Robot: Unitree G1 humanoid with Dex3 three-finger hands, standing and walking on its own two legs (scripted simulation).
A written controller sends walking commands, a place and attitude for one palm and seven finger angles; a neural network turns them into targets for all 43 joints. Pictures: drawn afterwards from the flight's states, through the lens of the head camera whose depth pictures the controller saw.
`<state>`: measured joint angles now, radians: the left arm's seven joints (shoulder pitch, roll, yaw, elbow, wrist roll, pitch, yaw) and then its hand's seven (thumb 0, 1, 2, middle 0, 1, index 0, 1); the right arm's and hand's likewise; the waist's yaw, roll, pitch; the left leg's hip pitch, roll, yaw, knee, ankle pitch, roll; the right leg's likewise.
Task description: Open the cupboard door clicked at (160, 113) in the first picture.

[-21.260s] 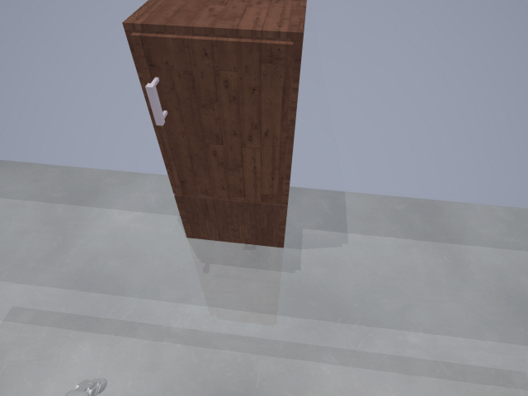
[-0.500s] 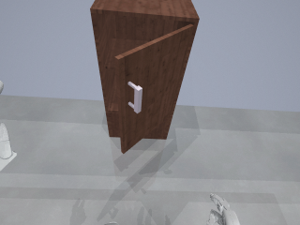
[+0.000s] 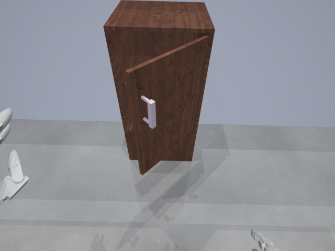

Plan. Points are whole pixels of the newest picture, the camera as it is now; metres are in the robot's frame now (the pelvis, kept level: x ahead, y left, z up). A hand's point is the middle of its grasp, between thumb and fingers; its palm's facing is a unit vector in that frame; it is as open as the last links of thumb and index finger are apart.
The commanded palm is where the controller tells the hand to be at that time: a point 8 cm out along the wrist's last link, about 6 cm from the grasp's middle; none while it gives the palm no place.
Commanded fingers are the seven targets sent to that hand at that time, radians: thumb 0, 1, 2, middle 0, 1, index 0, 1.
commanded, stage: stop stepping back and stand still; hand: left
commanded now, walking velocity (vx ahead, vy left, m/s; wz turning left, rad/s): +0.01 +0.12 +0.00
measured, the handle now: (148, 112) +0.59 +0.11 -0.02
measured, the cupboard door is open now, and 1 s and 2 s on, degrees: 46 46 46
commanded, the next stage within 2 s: let the arm hang, fingers relaxed in 0.50 s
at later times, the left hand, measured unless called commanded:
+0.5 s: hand (16, 174) +0.20 +0.28 +0.16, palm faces +0.36 -0.78 -0.51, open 7.4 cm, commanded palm +0.15 +0.32 +0.18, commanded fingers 0.00 0.90 0.90 -0.20 -0.30 -0.20 -0.30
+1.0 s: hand out of the picture -0.03 +0.22 -0.17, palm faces +0.03 -0.98 -0.19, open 7.0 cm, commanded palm none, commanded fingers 0.00 0.90 0.90 -0.20 -0.30 -0.20 -0.30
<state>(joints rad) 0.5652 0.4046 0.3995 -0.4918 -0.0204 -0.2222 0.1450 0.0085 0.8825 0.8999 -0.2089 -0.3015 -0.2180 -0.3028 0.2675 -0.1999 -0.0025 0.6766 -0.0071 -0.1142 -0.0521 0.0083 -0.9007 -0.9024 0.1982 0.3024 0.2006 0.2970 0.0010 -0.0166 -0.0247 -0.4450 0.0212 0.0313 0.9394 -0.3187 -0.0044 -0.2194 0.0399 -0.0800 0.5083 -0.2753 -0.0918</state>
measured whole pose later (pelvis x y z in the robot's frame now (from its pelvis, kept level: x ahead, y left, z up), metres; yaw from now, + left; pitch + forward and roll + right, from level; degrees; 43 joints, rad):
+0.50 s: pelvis +0.00 +0.03 +0.01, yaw -1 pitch -1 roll +0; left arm 0.59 0.43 0.40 -0.49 -0.05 -0.19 0.15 0.01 0.88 0.90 -0.21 -0.30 -0.22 -0.30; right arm 0.18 -0.20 0.00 0.60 0.00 -0.11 -0.06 0.01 -0.90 -0.90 0.20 0.30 0.20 0.30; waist 0.00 0.01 0.04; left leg -0.23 0.04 0.08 0.44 -0.19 0.00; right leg -0.18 0.04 -0.05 0.41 -0.22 -0.05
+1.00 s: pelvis -0.03 +0.03 +0.00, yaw +1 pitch -1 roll -1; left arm 0.31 0.19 0.00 0.99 0.01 0.03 0.02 -0.01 0.98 0.90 -0.20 -0.30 -0.21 -0.30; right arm 0.26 -0.19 0.01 1.02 -0.03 0.04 0.00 0.00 -0.91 -0.90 0.19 0.30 0.20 0.30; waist 0.00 -0.02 0.07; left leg -0.30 0.01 0.04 0.47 -0.15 0.02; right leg -0.24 0.01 -0.10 0.46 -0.21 -0.04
